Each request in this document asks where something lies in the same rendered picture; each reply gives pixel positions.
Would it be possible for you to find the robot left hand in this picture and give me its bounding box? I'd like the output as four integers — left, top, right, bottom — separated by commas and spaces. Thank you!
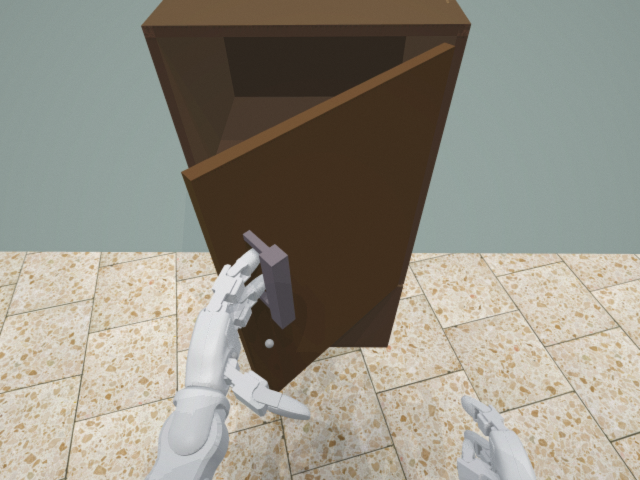
185, 248, 310, 420

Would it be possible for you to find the left robot forearm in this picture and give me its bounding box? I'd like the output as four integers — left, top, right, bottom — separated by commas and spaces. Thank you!
144, 386, 230, 480

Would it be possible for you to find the cupboard door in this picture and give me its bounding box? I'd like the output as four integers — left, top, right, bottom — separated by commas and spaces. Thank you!
181, 43, 455, 392

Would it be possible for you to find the robot right hand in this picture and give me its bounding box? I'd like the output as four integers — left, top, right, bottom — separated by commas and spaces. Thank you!
457, 395, 537, 480

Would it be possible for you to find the handle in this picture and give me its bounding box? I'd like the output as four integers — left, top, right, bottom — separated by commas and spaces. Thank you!
243, 230, 296, 330

